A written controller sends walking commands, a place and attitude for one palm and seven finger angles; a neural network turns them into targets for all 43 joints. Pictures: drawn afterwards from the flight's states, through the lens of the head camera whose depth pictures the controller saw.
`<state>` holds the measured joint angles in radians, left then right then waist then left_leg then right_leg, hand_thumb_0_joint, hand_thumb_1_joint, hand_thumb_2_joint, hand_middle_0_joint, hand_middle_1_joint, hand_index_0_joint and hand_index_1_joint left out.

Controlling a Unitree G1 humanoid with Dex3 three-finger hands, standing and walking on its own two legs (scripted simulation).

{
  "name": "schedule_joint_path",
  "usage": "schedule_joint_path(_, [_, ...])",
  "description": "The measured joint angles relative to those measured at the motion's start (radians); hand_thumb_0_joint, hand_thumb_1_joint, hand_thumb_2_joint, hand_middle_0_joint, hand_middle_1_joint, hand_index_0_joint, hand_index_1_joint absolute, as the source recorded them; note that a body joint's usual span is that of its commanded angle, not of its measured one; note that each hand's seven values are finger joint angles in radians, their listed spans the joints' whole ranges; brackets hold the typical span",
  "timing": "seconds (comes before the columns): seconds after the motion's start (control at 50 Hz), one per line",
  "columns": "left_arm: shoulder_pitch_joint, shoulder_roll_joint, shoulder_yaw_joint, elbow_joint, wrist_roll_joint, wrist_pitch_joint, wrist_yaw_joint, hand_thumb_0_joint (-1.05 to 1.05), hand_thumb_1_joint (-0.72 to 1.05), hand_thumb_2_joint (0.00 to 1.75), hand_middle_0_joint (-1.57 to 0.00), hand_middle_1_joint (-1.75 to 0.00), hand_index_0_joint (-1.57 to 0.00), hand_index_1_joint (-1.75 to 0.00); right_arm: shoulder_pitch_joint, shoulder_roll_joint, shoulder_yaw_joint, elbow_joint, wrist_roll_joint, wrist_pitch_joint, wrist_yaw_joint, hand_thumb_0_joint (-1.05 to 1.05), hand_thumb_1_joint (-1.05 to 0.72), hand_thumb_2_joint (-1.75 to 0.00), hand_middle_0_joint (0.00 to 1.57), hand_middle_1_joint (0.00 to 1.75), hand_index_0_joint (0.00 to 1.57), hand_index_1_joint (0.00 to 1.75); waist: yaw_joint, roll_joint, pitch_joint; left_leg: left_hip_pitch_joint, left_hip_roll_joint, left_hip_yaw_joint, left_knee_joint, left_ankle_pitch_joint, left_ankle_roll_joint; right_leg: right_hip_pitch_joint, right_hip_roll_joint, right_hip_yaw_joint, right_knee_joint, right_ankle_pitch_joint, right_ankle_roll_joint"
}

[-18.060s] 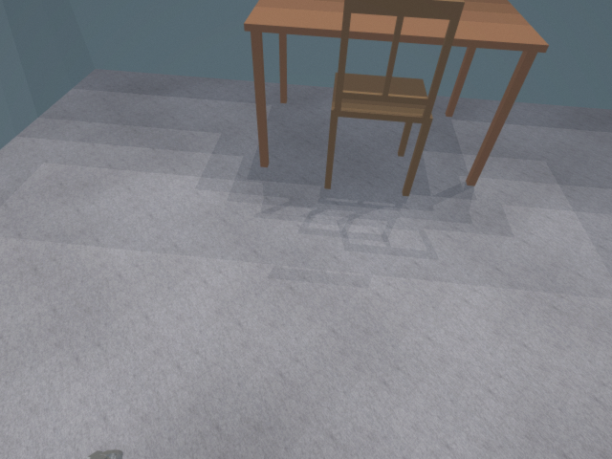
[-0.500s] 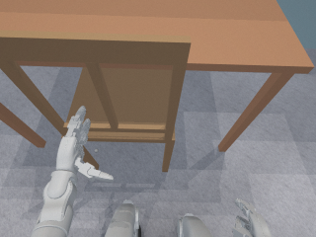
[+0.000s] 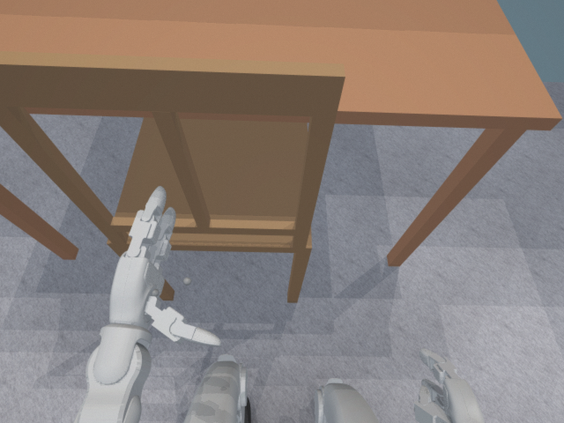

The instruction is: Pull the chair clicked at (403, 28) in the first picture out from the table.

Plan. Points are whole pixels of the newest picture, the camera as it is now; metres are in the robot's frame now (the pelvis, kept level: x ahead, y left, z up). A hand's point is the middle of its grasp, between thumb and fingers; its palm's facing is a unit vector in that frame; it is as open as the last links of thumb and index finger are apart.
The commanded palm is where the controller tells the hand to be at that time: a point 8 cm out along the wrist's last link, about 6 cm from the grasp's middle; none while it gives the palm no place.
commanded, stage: aim the fingers beside a spindle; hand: left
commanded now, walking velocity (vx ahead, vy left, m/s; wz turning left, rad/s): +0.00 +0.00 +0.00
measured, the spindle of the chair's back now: (188, 178) +0.46 +0.16 +0.01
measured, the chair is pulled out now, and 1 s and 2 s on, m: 0.00 0.00 0.00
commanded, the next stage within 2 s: push the fingers through the gap in 0.42 s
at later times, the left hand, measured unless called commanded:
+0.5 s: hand (174, 268) +0.32 +0.17 +0.00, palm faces +0.01 -1.00 -0.03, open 16.9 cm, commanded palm +0.29 +0.20 +0.01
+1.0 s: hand (185, 247) +0.34 +0.15 +0.02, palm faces -0.01 -1.00 -0.03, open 16.9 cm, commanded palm +0.34 +0.21 +0.01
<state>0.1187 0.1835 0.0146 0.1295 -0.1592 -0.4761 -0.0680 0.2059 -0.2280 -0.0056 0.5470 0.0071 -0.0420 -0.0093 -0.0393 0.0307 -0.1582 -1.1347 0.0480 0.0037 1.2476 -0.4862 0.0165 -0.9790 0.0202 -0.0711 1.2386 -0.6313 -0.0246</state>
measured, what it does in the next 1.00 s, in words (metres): stands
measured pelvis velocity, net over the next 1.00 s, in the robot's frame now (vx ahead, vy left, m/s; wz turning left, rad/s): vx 0.00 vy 0.00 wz -0.01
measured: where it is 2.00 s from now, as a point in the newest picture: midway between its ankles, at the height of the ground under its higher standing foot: outside the picture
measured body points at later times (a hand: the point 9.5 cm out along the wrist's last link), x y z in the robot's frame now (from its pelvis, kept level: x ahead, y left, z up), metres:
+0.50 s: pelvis +0.00 +0.00 -0.01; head +0.10 +0.01 +0.43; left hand +0.32 +0.22 +0.00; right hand +0.16 -0.24 -0.11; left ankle +0.05 +0.11 -0.63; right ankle -0.02 -0.11 -0.63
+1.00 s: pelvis +0.00 +0.00 +0.00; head +0.11 +0.02 +0.43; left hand +0.34 +0.20 +0.03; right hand +0.14 -0.24 -0.12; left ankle +0.05 +0.11 -0.63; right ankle -0.02 -0.11 -0.63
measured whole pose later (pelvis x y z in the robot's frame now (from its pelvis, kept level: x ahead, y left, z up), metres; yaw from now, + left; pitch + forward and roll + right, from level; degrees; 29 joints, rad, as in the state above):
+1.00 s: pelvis +0.00 +0.00 +0.00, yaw +0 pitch +23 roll -3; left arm -0.11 0.19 0.09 0.35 -0.15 -0.46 -0.06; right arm 0.21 -0.23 0.00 0.58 0.00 -0.01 0.00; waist -0.05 0.04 -0.17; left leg -1.17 0.05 0.00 1.26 -0.49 0.02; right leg -1.01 0.02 -0.07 1.25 -0.63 -0.02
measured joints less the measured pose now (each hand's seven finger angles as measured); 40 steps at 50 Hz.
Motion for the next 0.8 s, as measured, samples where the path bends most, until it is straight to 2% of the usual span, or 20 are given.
schedule_joint_path(0.04, [-0.029,0.013,0.024,0.01,0.021,-0.046,0.024,-0.01,-0.5,0.3,-0.06,-0.08,-0.06,-0.08,0.001,-0.002,0.004,0.017,-0.005,0.004,0.006,0.01,-0.91,-0.9,0.2,0.3,0.2,0.3,0.005,0.003,-0.014,0.003,-0.002,-0.002,-0.003,0.001,0.0,0.004,-0.001,-0.002,-0.003,0.0,0.0])
schedule_joint_path(0.08, [-0.096,0.028,0.062,0.097,0.028,-0.052,0.023,-0.01,-0.5,0.3,-0.06,-0.08,-0.06,-0.08,-0.004,-0.008,0.01,0.029,-0.003,0.017,0.015,0.01,-0.91,-0.9,0.2,0.3,0.2,0.3,0.007,0.007,-0.027,-0.008,-0.004,-0.008,0.007,0.0,-0.001,-0.004,-0.002,-0.008,0.007,-0.004,-0.001])
schedule_joint_path(0.16, [-0.199,0.041,0.097,0.297,-0.015,0.056,-0.046,-0.01,-0.5,0.3,-0.06,-0.08,-0.06,-0.08,-0.016,-0.018,0.021,0.021,0.021,0.046,0.021,0.01,-0.91,-0.9,0.2,0.3,0.2,0.3,-0.001,0.009,-0.022,-0.031,-0.006,-0.014,0.03,-0.004,-0.001,-0.023,-0.005,-0.014,0.031,-0.014,-0.003])
schedule_joint_path(0.22, [-0.15,0.022,0.067,0.278,-0.041,0.109,-0.079,-0.01,-0.5,0.3,-0.06,-0.08,-0.06,-0.08,-0.013,-0.017,0.012,-0.002,0.022,0.039,0.013,0.01,-0.91,-0.9,0.2,0.3,0.2,0.3,-0.011,0.008,-0.008,-0.036,-0.004,-0.013,0.031,-0.005,0.001,-0.029,-0.002,-0.013,0.029,-0.011,-0.001])
schedule_joint_path(0.26, [-0.074,0.005,0.031,0.169,-0.037,0.092,-0.066,-0.01,-0.5,0.31,-0.05,-0.08,-0.05,-0.08,-0.006,-0.012,0.003,-0.01,0.016,0.021,0.005,0.01,-0.91,-0.9,0.2,0.3,0.2,0.3,-0.013,0.004,0.003,-0.026,-0.001,-0.009,0.023,-0.005,0.002,-0.02,0.0,-0.009,0.018,-0.007,0.0])
schedule_joint_path(0.32, [0.006,0.001,0.0,0.013,-0.008,0.01,-0.011,-0.01,-0.5,0.3,-0.06,-0.08,-0.06,-0.08,0.003,-0.004,-0.003,-0.001,0.002,0.001,-0.001,0.01,-0.91,-0.9,0.2,0.3,0.2,0.3,-0.006,-0.004,0.004,-0.003,0.0,-0.001,0.002,-0.002,0.002,-0.001,0.001,0.0,-0.003,0.0,0.002])
schedule_joint_path(0.36, [-0.008,0.01,0.014,-0.005,0.018,-0.043,0.022,-0.01,-0.5,0.3,-0.06,-0.08,-0.06,-0.08,0.003,-0.004,-0.001,0.014,-0.006,0.0,0.004,0.01,-0.91,-0.9,0.2,0.3,0.2,0.3,0.001,-0.001,-0.007,0.003,-0.002,-0.003,-0.004,0.0,0.002,0.006,-0.001,-0.002,-0.009,0.001,0.003])
schedule_joint_path(0.4, [-0.069,0.025,0.049,0.061,0.032,-0.062,0.032,-0.01,-0.5,0.3,-0.06,-0.08,-0.06,-0.08,-0.003,-0.007,0.006,0.028,-0.007,0.011,0.014,0.01,-0.91,-0.9,0.2,0.3,0.2,0.3,0.004,0.003,-0.022,-0.006,-0.004,-0.007,0.003,-0.001,0.001,0.0,-0.002,-0.007,-0.001,-0.002,0.002])
schedule_joint_path(0.44, [-0.145,0.037,0.079,0.172,0.023,-0.03,0.011,-0.01,-0.5,0.3,-0.06,-0.08,-0.06,-0.08,-0.013,-0.012,0.015,0.032,0.003,0.029,0.02,0.01,-0.91,-0.9,0.2,0.3,0.2,0.3,0.004,0.006,-0.028,-0.022,-0.007,-0.012,0.018,-0.003,0.001,-0.013,-0.005,-0.012,0.016,-0.009,0.001])
schedule_joint_path(0.48, [-0.198,0.039,0.091,0.275,-0.002,0.033,-0.027,-0.01,-0.5,0.3,-0.06,-0.08,-0.06,-0.08,-0.021,-0.016,0.02,0.024,0.017,0.043,0.023,0.01,-0.91,-0.9,0.2,0.3,0.2,0.3,0.0,0.008,-0.023,-0.033,-0.008,-0.016,0.031,-0.005,0.001,-0.023,-0.006,-0.016,0.028,-0.014,0.0])
schedule_joint_path(0.54, [-0.184,0.025,0.072,0.31,-0.032,0.105,-0.073,-0.01,-0.5,0.3,-0.06,-0.08,-0.06,-0.08,-0.023,-0.015,0.017,0.002,0.022,0.045,0.017,0.01,-0.91,-0.9,0.2,0.3,0.2,0.3,-0.01,0.008,-0.01,-0.043,-0.006,-0.016,0.035,-0.007,0.003,-0.032,-0.004,-0.015,0.03,-0.012,0.001])
schedule_joint_path(0.58, [-0.13,0.011,0.047,0.238,-0.032,0.1,-0.072,-0.01,-0.5,0.3,-0.05,-0.08,-0.06,-0.08,-0.02,-0.01,0.011,-0.008,0.015,0.031,0.008,0.01,-0.91,-0.9,0.2,0.3,0.2,0.3,-0.014,0.003,0.0,-0.041,-0.002,-0.011,0.032,-0.008,0.004,-0.033,0.0,-0.01,0.025,-0.009,0.002])
schedule_joint_path(0.64, [-0.062,-0.001,0.021,0.108,-0.012,0.015,-0.028,-0.01,-0.5,0.3,-0.06,-0.08,-0.06,-0.08,-0.011,-0.002,0.001,0.001,-0.002,0.005,0.003,0.01,-0.91,-0.9,0.2,0.3,0.2,0.3,-0.009,-0.005,0.001,-0.034,0.001,-0.005,0.024,-0.008,0.003,-0.029,0.002,-0.003,0.017,-0.005,0.003])
schedule_joint_path(0.68, [-0.074,0.003,0.028,0.087,0.012,-0.05,0.007,-0.01,-0.5,0.3,-0.06,-0.08,-0.06,-0.08,-0.01,-0.004,0.0,0.019,-0.012,0.0,0.008,0.01,-0.91,-0.9,0.2,0.3,0.2,0.3,-0.004,-0.005,-0.01,-0.041,0.0,-0.005,0.027,-0.009,0.004,-0.035,0.001,-0.004,0.021,-0.007,0.004])
schedule_joint_path(0.72, [-0.136,0.015,0.052,0.134,0.031,-0.082,0.024,-0.01,-0.5,0.3,-0.06,-0.08,-0.06,-0.08,-0.015,-0.008,0.002,0.037,-0.016,0.006,0.018,0.01,-0.91,-0.9,0.2,0.3,0.2,0.3,0.0,0.0,-0.023,-0.059,-0.003,-0.011,0.044,-0.012,0.003,-0.05,-0.002,-0.01,0.038,-0.015,0.004])
schedule_joint_path(0.76, [-0.214,0.03,0.074,0.216,0.035,-0.061,0.018,-0.01,-0.5,0.3,-0.06,-0.08,-0.06,-0.08,-0.023,-0.013,0.006,0.045,-0.013,0.023,0.025,0.01,-0.91,-0.9,0.2,0.3,0.2,0.3,0.0,0.004,-0.028,-0.08,-0.006,-0.016,0.065,-0.016,0.003,-0.067,-0.004,-0.015,0.06,-0.023,0.002])
schedule_joint_path(0.8, [-0.27,0.04,0.083,0.287,0.024,0.002,-0.005,-0.01,-0.5,0.3,-0.06,-0.08,-0.06,-0.08,-0.031,-0.014,0.01,0.042,-0.002,0.043,0.027,0.01,-0.91,-0.9,0.2,0.3,0.2,0.3,-0.004,0.009,-0.022,-0.09,-0.007,-0.019,0.077,-0.018,0.004,-0.076,-0.005,-0.018,0.072,-0.027,0.001])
